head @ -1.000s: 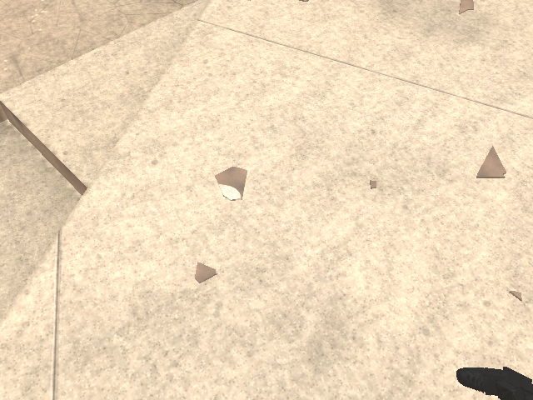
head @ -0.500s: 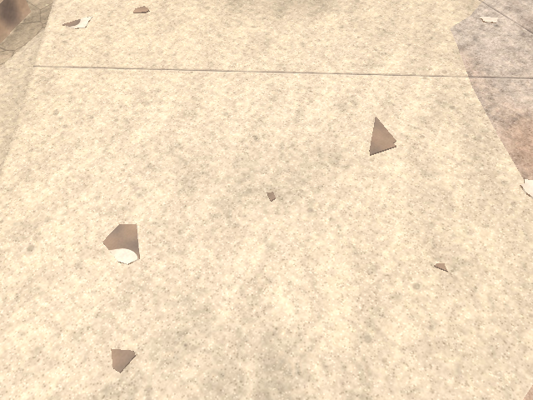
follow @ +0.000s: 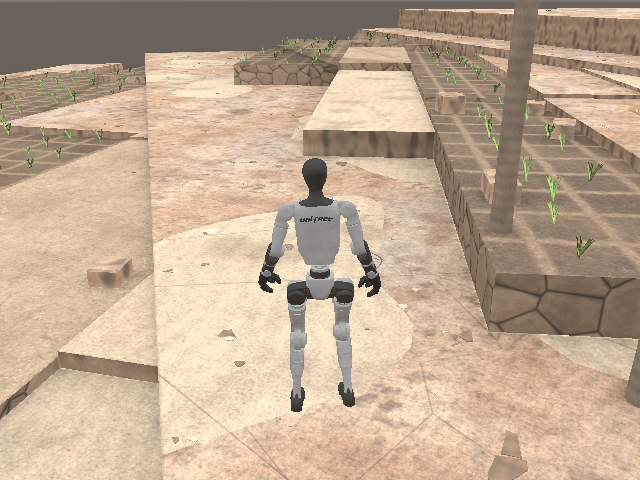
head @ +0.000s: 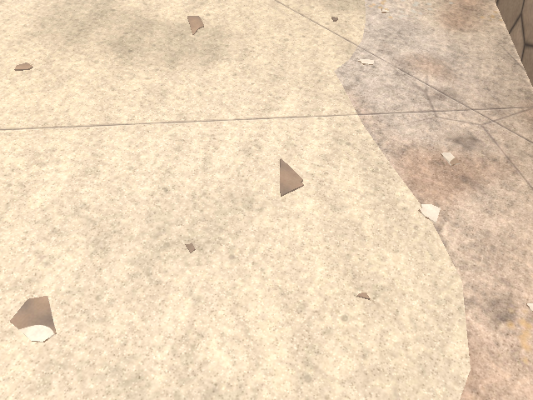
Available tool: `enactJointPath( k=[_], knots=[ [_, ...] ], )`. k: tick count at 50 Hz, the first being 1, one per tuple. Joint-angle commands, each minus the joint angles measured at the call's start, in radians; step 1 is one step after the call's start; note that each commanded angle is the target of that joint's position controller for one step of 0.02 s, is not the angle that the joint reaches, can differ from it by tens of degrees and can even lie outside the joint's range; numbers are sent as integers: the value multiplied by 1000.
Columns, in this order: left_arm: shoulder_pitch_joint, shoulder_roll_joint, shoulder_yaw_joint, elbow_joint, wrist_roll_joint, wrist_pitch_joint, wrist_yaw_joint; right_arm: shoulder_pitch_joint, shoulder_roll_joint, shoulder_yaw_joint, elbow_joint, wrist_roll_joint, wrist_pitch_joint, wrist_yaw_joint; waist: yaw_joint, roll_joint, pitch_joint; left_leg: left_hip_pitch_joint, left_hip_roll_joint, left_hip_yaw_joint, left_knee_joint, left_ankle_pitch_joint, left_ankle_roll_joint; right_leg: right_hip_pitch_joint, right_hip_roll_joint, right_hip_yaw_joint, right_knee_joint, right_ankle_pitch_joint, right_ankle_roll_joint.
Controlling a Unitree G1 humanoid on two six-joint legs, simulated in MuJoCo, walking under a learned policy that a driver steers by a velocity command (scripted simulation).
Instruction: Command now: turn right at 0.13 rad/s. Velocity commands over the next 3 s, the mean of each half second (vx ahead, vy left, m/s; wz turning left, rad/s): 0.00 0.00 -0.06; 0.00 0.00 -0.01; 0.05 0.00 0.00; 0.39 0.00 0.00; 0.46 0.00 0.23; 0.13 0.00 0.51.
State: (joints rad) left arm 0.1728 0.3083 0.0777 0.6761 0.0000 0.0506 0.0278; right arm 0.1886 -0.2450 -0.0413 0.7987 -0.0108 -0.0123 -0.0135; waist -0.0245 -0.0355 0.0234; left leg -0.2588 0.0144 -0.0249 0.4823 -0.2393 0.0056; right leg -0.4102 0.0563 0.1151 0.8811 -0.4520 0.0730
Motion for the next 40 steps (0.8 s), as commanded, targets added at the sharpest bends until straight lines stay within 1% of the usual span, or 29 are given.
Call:
enactJointPath(
  k=[1, 2, 3, 4, 5, 6, 7, 8, 9, 10, 11, 13, 17, 25, 33, 40],
  knots=[
    [-31, 9, -6, -59, -7, -14, -3, -44, -148, -31, -51, 3, 2, -3, 0, 227, -92, 135, 172, -152, -87, 470, 176, 61, -42, -68, -196, 15, 23],
    [-24, 20, -2, -51, -13, -14, -4, -31, -159, -32, -44, 7, 7, -2, -1, 232, -98, 148, 175, -160, -73, 480, 178, 99, -39, -82, -286, 64, 19],
    [2, 25, 0, -33, -15, -15, -4, -34, -161, -31, -39, 15, 10, -1, 16, 225, -96, 143, 167, -157, -59, 469, 168, 158, -35, -98, -425, 176, 6],
    [14, 38, 1, -19, -10, -15, -5, -13, -156, -28, -29, 22, 7, 1, 19, 207, -88, 121, 159, -158, -60, 438, 143, 225, -39, -90, -538, 301, -13],
    [13, 73, 5, -22, 0, -14, 0, 11, -146, -22, -21, 18, -5, 5, 10, 166, -100, 74, 152, -161, -65, 364, 97, 310, -83, -31, -551, 405, -40],
    [21, 136, 16, -27, 9, -11, 8, 22, -135, -16, -26, -5, -22, 15, -19, 47, -130, 14, 105, -107, -29, 281, 52, 387, -161, 33, -466, 636, -78],
    [12, 127, 17, -3, 11, -10, 1, 37, -113, -12, -14, -8, -32, 21, -37, -65, -143, 44, 42, -34, -58, 136, 6, 326, -151, 19, -421, 528, -124],
    [3, 79, 9, -11, 12, -14, -10, -26, -140, -13, -8, -11, -32, 20, 8, -25, -111, 65, 27, -14, -31, 98, -24, 274, -131, 18, -438, 425, -127],
    [7, 56, 1, 3, 20, -20, -13, -55, -135, -14, -8, -7, -28, 19, 13, -14, -92, 68, 25, -8, -24, 96, -28, 244, -127, 20, -455, 373, -116],
    [2, 61, 0, 7, 20, -26, -12, -66, -123, -12, -4, -2, -19, 13, 12, -18, -64, 66, 27, -10, -19, 111, -24, 217, -118, 15, -460, 365, -105],
    [0, 60, -2, 13, 17, -32, -13, -60, -124, -12, 0, -2, -10, 9, 10, -24, -43, 62, 26, -9, -19, 120, -23, 201, -116, 14, -462, 364, -99],
    [15, 54, -6, 30, 16, -41, -9, -49, -120, -12, 16, -1, -3, 2, 5, -30, -29, 72, 27, -10, -21, 113, -20, 179, -112, 11, -465, 347, -93],
    [20, 49, -12, 55, 14, -49, -4, -44, -118, -14, 53, 0, 4, -6, 5, -10, -5, 76, 25, -10, -29, 99, -30, 161, -107, 13, -475, 304, -91],
    [36, 40, -20, 123, 10, -60, -1, -32, -122, -18, 131, 4, 8, -17, 7, 22, -4, 84, 24, -8, -43, 105, -39, 176, -93, -3, -479, 301, -92],
    [52, 31, -28, 196, 7, -60, 2, -8, -118, -16, 194, 7, 10, -26, 8, 26, 0, 81, 21, -4, -51, 107, -37, 186, -77, -24, -483, 306, -89],
    [68, 27, -35, 254, 4, -60, 5, 15, -108, -11, 233, 8, 12, -31, 9, 28, 9, 77, 17, 1, -55, 108, -34, 184, -68, -38, -485, 304, -85]
  ],
)
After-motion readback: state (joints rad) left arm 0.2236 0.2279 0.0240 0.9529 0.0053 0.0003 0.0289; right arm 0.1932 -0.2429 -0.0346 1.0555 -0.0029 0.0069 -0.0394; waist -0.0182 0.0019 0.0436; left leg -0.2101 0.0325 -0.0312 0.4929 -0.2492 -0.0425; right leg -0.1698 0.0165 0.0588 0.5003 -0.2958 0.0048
